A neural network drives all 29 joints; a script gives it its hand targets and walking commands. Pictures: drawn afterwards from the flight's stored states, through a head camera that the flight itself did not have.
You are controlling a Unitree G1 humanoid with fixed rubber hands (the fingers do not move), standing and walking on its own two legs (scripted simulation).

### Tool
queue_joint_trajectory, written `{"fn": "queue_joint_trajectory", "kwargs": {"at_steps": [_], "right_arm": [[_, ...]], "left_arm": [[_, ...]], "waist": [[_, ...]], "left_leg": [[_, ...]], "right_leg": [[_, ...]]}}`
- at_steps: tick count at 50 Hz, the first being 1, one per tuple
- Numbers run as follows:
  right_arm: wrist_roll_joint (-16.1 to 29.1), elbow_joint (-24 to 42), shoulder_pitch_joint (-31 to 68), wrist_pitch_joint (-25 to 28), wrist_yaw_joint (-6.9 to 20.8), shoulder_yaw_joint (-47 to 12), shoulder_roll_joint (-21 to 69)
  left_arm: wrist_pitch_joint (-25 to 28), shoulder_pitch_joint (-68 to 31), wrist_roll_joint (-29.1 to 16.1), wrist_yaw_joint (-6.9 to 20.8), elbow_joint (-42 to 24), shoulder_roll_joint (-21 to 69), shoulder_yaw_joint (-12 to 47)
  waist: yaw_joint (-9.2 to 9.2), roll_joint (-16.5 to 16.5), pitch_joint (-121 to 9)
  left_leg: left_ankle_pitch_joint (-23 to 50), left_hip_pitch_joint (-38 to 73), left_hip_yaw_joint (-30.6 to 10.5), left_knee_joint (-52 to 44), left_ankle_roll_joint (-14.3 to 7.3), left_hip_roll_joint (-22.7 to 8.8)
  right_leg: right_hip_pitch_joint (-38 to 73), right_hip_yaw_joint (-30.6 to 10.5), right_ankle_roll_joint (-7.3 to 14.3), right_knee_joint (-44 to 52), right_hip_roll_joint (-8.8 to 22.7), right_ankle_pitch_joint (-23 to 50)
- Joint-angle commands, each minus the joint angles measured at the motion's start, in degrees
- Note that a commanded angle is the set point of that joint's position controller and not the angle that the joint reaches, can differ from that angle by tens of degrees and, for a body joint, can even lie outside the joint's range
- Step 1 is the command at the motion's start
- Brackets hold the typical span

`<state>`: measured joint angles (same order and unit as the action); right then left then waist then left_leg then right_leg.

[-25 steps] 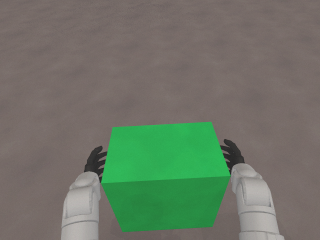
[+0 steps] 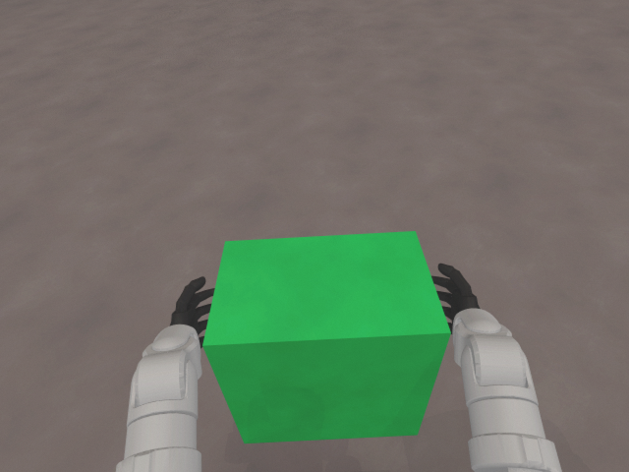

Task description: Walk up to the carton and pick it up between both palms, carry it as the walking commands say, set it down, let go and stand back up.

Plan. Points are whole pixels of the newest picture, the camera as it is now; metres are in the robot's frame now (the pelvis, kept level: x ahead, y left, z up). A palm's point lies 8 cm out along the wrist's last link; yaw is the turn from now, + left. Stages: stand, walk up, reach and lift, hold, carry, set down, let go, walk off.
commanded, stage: hold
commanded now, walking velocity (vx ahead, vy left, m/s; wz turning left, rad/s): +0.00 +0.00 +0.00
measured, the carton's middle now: (325, 342) +0.31 +0.02 -0.04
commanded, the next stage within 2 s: set down in 0.54 s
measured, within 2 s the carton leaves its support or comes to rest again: neither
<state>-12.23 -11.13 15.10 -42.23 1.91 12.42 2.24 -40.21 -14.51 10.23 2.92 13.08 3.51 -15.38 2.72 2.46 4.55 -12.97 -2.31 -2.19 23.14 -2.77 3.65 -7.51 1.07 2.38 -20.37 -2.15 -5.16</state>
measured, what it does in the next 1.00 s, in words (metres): stands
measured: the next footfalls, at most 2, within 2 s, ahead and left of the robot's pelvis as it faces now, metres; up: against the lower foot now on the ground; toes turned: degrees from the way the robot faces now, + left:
none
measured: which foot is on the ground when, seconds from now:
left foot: down 0.00-1.00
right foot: down 0.00-1.00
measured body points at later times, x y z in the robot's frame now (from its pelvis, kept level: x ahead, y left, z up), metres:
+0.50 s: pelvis +0.03 -0.02 +0.00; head -0.01 -0.03 +0.45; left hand +0.32 +0.19 +0.04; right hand +0.34 -0.18 +0.04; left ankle +0.01 +0.09 -0.74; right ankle +0.08 -0.09 -0.74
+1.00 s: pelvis +0.02 +0.01 -0.01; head +0.03 +0.01 +0.44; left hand +0.31 +0.21 -0.02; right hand +0.34 -0.16 -0.02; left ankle +0.01 +0.09 -0.74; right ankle +0.08 -0.09 -0.74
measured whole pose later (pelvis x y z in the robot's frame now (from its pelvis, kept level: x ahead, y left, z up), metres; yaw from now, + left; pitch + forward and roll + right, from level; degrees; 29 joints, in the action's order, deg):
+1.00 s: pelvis +0.02 +0.01 -0.01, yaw +1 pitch -1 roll -1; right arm -15.3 -24.1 16.3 -30.1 3.1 19.2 5.1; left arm -28.9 -14.7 14.9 3.8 24.2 5.6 -20.4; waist 1.3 1.7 1.0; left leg -17.6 -11.6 -3.3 30.8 -3.3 4.5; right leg -16.4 -0.2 1.9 -27.9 -2.8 -10.2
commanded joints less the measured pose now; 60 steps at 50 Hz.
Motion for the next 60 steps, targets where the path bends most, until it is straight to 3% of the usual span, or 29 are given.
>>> {"fn": "queue_joint_trajectory", "kwargs": {"at_steps": [1,8,15,21,27,28,30,36,42,51,55,60], "right_arm": [[11.9,3.4,37.3,3.6,12.7,-29.5,42.4],[10.7,-6.6,42.9,3.2,15.7,-25.5,50.7],[10.0,-7.8,40.4,2.1,15.4,-24.3,54.7],[10.9,-0.7,33.3,1.6,13.4,-28.5,57.2],[13.0,9.4,26.7,1.5,11.8,-34.9,56.3],[16.1,5.6,19.1,2.1,12.2,-35.1,56.9],[16.1,8.3,17.6,3.4,11.5,-36.1,54.4],[13.5,8.9,20.0,6.9,10.7,-34.1,49.7],[10.0,-0.9,24.6,10.8,11.8,-28.8,47.6],[6.8,-14.5,31.6,17.0,14.6,-21.1,48.1],[6.2,-17.1,33.0,19.3,15.1,-20.1,48.5],[6.0,-18.3,35.5,21.7,15.3,-20.6,49.2]], "left_arm": [[3.2,-37.6,-11.1,10.4,-2.6,43.2,29.4],[3.4,-45.4,-9.5,13.8,5.6,48.3,25.5],[2.9,-43.5,-9.1,16.1,7.1,49.3,24.9],[2.5,-36.7,-10.7,17.3,1.1,49.5,29.4],[2.2,-29.4,-12.3,16.5,-7.9,48.4,34.4],[2.4,-23.0,-10.7,16.2,-8.6,45.2,31.4],[2.6,-18.4,-9.8,15.6,-7.8,44.2,31.1],[5.3,-20.9,-9.8,14.5,-7.6,44.0,33.1],[8.9,-25.1,-8.0,13.3,1.8,46.2,30.1],[15.1,-31.1,-5.3,11.7,12.2,50.6,24.7],[17.7,-33.3,-5.4,11.0,13.1,51.1,23.9],[20.3,-35.7,-5.2,10.7,13.9,50.5,22.7]], "waist": [[0.08,0.4,-14.7],[-0.10,-0.5,-14.9],[-0.41,-1.6,-15.0],[-0.83,-2.9,-18.4],[-0.55,-2.7,-21.7],[1.06,-3.6,-25.1],[1.26,-3.7,-23.0],[-1.13,-2.4,-18.5],[-2.07,0.0,-16.9],[-2.51,0.7,-21.5],[-2.78,0.0,-25.5],[-1.59,-0.9,-29.7]], "left_leg": [[-13.2,-22.7,-8.6,-11.0,-1.6,-5.5],[-15.4,-21.4,-7.9,-10.2,-1.2,-5.2],[-7.3,-18.3,-6.9,-8.3,-0.6,-3.9],[6.9,-11.9,-5.6,-4.8,-0.1,-1.7],[13.3,-10.7,-5.8,-4.6,-0.2,-0.9],[16.1,-11.4,-5.5,-6.7,-1.0,0.3],[16.5,-12.7,-5.5,-7.0,-0.7,0.7],[11.5,-11.7,-5.7,-5.7,-0.7,-0.1],[7.7,-14.2,-6.8,-2.9,0.1,-1.5],[12.5,-17.8,-8.3,3.7,1.7,-3.2],[14.0,-19.8,-8.1,6.1,2.1,-3.0],[12.0,-24.0,-7.6,8.6,2.0,-2.2]], "right_leg": [[23.6,-6.9,0.0,-2.9,-0.4,-8.0],[21.2,-8.0,-1.2,-2.1,0.0,-13.2],[20.5,-9.5,-2.4,0.0,0.9,-8.4],[19.9,-11.4,-3.4,2.2,2.3,3.5],[23.3,-12.1,-3.9,1.1,2.6,17.5],[28.6,-10.1,-1.9,0.1,2.5,26.3],[29.6,-10.7,-2.0,-0.2,2.6,30.0],[22.6,-8.3,-1.1,0.4,0.8,13.8],[15.2,-6.9,0.5,-3.3,-0.4,5.1],[0.0,-6.0,1.5,-10.4,-1.4,1.6],[-3.9,-6.1,1.4,-12.5,-1.7,2.0],[-7.6,-6.4,1.1,-15.1,-1.8,1.9]]}}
